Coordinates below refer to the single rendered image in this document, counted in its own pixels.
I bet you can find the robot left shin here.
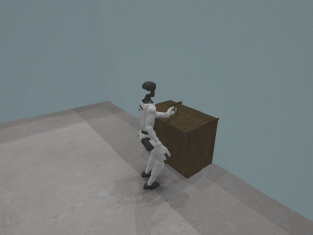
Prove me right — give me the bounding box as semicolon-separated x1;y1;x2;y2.
145;154;157;174

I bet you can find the left robot forearm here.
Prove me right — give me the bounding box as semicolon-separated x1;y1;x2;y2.
156;111;170;118

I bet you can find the right robot forearm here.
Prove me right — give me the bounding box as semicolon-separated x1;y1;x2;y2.
146;126;163;148

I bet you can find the right robot upper arm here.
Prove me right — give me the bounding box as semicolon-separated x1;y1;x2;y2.
144;104;157;131

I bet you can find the robot left foot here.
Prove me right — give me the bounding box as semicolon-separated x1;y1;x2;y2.
141;171;151;177

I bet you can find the counter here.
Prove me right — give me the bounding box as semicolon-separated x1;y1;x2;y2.
139;100;219;179

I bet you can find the robot right hand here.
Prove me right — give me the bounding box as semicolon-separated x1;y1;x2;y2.
158;146;171;160

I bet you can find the robot left hand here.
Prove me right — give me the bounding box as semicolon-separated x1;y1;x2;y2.
167;106;175;115

